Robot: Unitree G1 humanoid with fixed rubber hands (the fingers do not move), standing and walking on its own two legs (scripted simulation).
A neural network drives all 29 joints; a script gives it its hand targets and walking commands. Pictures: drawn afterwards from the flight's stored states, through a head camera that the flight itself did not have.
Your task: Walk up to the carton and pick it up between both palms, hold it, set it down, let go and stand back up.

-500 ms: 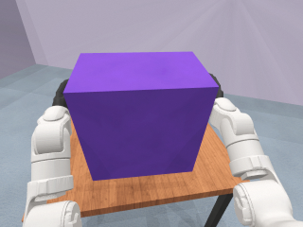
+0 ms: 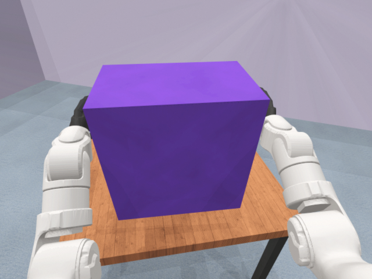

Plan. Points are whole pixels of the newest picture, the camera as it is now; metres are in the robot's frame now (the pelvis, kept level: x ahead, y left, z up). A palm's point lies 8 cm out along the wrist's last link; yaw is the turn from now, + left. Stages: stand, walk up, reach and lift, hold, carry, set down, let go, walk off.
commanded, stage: hold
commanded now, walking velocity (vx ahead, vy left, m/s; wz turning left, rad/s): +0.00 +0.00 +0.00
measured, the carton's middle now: (176, 142) +0.38 +0.01 +0.19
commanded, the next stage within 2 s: none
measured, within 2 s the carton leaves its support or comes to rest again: neither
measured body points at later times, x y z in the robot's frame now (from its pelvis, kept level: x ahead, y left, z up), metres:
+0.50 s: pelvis +0.00 +0.00 +0.00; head -0.07 +0.02 +0.44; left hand +0.37 +0.20 +0.23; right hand +0.39 -0.18 +0.25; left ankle +0.03 +0.12 -0.75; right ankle -0.02 -0.11 -0.75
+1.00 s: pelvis +0.00 +0.00 +0.00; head -0.07 +0.02 +0.44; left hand +0.37 +0.20 +0.23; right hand +0.38 -0.18 +0.24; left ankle +0.03 +0.12 -0.75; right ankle -0.02 -0.11 -0.75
